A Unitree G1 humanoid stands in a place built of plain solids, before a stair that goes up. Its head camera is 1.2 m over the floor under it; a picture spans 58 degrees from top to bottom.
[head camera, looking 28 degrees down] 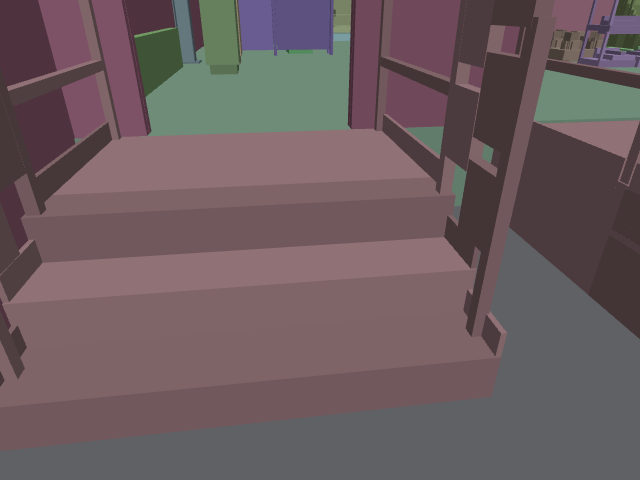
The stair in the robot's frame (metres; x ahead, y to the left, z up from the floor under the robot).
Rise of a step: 0.19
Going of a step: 0.26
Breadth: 1.60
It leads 8 degrees to the left of straight ahead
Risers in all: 3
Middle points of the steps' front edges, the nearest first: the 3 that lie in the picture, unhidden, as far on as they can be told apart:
0.98 0.19 0.19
1.23 0.22 0.37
1.48 0.26 0.56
